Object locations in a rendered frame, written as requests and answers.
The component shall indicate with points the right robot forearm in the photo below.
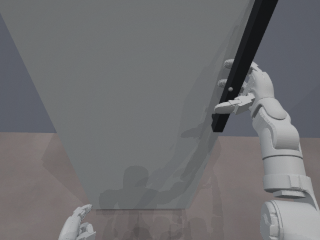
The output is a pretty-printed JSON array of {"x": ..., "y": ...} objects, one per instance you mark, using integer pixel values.
[{"x": 281, "y": 153}]

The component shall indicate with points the robot right upper arm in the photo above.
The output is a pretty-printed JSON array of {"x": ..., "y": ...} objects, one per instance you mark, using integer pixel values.
[{"x": 288, "y": 220}]

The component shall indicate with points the fridge door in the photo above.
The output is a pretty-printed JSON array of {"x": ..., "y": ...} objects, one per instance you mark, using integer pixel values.
[{"x": 130, "y": 87}]

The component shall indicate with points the right robot hand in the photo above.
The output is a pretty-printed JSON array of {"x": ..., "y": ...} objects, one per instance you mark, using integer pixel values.
[{"x": 259, "y": 86}]

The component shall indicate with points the left robot hand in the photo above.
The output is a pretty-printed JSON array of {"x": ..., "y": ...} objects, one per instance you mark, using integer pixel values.
[{"x": 74, "y": 230}]

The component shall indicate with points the handle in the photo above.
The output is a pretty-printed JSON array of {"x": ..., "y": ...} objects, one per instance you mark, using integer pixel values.
[{"x": 256, "y": 26}]

